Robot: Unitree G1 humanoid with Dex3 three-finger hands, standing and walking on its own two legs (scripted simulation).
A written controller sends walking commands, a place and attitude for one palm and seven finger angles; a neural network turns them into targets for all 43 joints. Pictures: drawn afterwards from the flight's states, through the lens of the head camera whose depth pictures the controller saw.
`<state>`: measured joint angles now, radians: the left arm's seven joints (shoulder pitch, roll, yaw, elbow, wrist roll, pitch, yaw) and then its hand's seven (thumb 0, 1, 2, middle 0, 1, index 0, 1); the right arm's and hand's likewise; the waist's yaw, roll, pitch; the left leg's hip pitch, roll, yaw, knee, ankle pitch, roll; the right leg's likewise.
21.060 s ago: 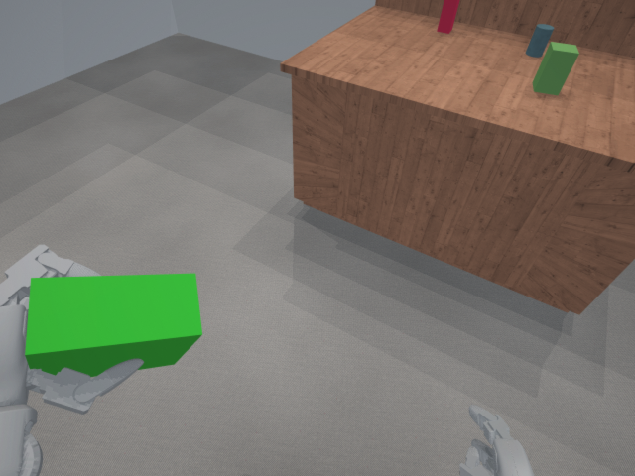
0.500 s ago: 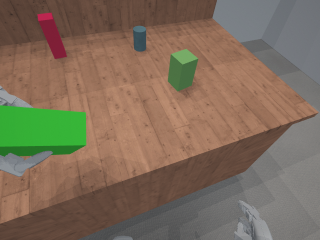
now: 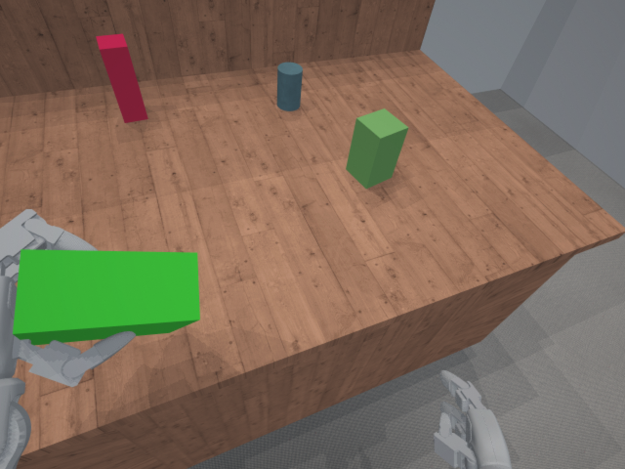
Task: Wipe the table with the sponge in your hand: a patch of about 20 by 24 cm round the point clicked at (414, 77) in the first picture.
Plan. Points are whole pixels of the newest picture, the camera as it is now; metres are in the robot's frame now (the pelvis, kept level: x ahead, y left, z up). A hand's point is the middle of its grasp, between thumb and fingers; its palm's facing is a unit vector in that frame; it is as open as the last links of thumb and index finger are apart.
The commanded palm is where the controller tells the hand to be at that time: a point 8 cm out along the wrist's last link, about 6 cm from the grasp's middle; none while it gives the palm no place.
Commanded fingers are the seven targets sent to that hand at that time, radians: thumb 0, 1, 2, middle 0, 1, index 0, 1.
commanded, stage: come to a stop and stand still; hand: left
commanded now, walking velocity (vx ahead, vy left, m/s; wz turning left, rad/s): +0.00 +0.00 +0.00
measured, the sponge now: (136, 299) +0.24 +0.21 +0.14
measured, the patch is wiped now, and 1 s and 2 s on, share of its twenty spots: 0.00 0.00 0.00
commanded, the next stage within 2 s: look again from close up in 0.26 s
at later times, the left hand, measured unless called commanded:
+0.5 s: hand (71, 303) +0.22 +0.25 +0.15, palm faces +0.35 -0.85 -0.39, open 10.3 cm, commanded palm +0.15 +0.29 +0.18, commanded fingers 0.00 0.10 1.30 -1.20 -1.60 -1.20 -1.60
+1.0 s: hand (96, 297) +0.23 +0.24 +0.15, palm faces +0.27 -0.76 -0.59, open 10.3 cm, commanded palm +0.17 +0.27 +0.18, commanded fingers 0.00 0.10 1.30 -1.20 -1.60 -1.20 -1.60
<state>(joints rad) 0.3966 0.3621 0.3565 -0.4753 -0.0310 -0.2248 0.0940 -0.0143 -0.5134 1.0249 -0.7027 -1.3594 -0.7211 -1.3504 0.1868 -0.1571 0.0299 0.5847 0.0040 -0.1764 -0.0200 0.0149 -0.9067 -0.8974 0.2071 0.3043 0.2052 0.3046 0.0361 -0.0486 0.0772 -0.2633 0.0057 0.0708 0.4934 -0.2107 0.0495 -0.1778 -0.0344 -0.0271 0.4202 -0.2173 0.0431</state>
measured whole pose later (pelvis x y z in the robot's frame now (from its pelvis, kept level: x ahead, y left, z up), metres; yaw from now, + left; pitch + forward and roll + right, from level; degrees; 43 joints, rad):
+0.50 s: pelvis +0.00 +0.01 +0.00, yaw +0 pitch -1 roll -2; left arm 0.43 0.38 0.36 -0.48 -0.02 -0.23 0.09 -0.02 -0.51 1.03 -0.70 -1.36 -0.72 -1.35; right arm 0.21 -0.18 0.02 0.58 0.01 -0.16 -0.03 0.01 -0.91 -0.90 0.21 0.30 0.21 0.30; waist 0.02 -0.03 0.09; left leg -0.27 0.00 0.07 0.48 -0.20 0.06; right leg -0.17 -0.04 -0.03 0.39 -0.20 0.05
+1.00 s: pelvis +0.00 -0.02 -0.01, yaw +1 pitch -1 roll +0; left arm 0.35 0.48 0.36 -0.45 0.04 0.08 -0.03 -0.02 -0.51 1.03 -0.70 -1.36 -0.72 -1.35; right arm 0.12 -0.24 0.05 0.56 0.00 -0.09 0.01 0.02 -0.91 -0.90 0.21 0.30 0.21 0.30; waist 0.03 0.03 0.02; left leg -0.31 0.01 0.05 0.59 -0.26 0.02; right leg -0.25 -0.03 -0.03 0.58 -0.31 0.01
